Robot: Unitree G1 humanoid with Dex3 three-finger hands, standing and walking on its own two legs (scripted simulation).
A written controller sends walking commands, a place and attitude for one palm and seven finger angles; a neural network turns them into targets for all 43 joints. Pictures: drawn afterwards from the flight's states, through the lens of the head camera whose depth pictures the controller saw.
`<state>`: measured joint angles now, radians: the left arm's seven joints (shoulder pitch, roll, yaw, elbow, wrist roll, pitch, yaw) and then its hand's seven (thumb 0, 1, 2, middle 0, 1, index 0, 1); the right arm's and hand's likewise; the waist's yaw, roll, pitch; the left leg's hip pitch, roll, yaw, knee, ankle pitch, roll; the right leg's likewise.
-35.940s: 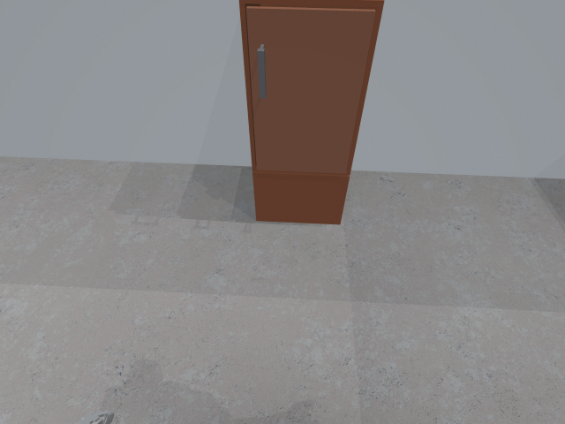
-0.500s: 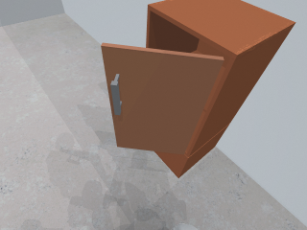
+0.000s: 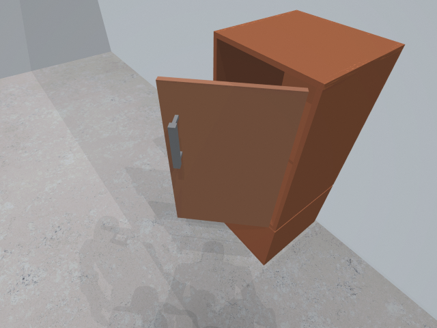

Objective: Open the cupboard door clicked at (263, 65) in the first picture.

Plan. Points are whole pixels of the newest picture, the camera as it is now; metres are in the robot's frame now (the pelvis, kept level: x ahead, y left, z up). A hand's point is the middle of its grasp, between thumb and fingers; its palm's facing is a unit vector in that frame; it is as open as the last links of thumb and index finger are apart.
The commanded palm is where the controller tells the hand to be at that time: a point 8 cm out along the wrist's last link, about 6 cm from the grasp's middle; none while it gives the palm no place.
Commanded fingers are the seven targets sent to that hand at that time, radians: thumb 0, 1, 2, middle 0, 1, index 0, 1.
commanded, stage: come to a stop and stand still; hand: left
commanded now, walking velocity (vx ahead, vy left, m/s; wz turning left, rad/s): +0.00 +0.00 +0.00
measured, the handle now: (176, 142) +0.58 +0.15 +0.00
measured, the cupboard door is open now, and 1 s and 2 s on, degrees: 45 45 45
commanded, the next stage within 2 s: look again from close up in 0.40 s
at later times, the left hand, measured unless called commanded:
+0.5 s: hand out of the picture -0.05 +0.16 -0.18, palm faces +0.06 -0.99 -0.15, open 7.4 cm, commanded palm none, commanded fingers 0.00 0.90 0.90 -0.20 -0.30 -0.20 -0.30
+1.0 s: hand out of the picture -0.03 +0.15 -0.17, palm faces +0.06 -0.99 -0.14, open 7.4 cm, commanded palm none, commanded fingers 0.00 0.90 0.90 -0.20 -0.30 -0.20 -0.30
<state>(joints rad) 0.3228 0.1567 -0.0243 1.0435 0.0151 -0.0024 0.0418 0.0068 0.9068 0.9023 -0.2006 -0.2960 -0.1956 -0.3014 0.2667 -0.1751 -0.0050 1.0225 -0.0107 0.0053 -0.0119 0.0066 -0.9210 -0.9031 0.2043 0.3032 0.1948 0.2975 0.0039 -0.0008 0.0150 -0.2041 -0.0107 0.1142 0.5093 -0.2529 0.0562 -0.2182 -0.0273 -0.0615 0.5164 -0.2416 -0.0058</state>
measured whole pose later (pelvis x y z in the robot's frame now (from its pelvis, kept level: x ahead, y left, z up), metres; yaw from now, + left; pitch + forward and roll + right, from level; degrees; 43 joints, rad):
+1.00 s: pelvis -0.01 +0.00 +0.00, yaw +1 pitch -1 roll +0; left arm 0.35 0.12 -0.01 1.09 0.02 -0.02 0.04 0.00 0.91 0.90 -0.20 -0.30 -0.19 -0.30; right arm 0.31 -0.13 0.00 1.11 -0.01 -0.01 -0.02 0.01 -0.92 -0.90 0.20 0.30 0.19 0.30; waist 0.01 -0.02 0.01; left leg -0.23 -0.03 0.10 0.44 -0.19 0.06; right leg -0.24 -0.02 -0.05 0.45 -0.18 0.00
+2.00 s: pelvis +0.03 +0.01 +0.00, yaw -1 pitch -1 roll +0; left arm 0.32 0.13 -0.02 1.10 0.01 -0.02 0.04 0.01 0.91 0.90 -0.20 -0.30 -0.20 -0.30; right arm 0.31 -0.16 0.01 1.06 -0.02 -0.02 -0.02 0.02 -0.92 -0.90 0.20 0.30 0.19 0.30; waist 0.00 0.03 0.02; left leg -0.21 -0.02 0.12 0.51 -0.30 0.06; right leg -0.23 -0.02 -0.02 0.53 -0.29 0.00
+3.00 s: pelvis +0.05 -0.04 +0.01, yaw -1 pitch -1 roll +1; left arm 0.23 0.18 -0.01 1.10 0.01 -0.02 0.03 0.01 0.91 0.90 -0.20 -0.30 -0.20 -0.30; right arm 0.22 -0.18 0.01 1.13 -0.01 -0.02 -0.03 0.01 -0.91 -0.90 0.20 0.30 0.19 0.30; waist 0.00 0.00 0.05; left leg -0.12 0.03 0.11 0.41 -0.27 -0.01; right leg -0.15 0.04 -0.03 0.44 -0.28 -0.06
